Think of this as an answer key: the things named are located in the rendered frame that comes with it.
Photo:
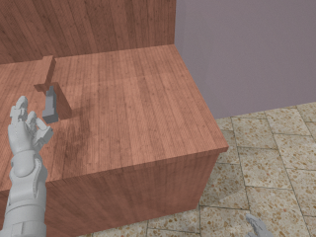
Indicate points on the robot left hand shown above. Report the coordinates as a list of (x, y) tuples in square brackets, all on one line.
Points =
[(23, 132)]

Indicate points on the robot right hand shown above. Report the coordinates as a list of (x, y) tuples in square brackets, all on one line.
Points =
[(259, 227)]

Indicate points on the tap lever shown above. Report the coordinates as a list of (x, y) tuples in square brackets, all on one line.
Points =
[(49, 113)]

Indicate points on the counter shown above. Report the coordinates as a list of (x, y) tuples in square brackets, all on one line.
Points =
[(135, 139)]

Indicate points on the robot left forearm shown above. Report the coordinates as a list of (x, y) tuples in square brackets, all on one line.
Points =
[(26, 204)]

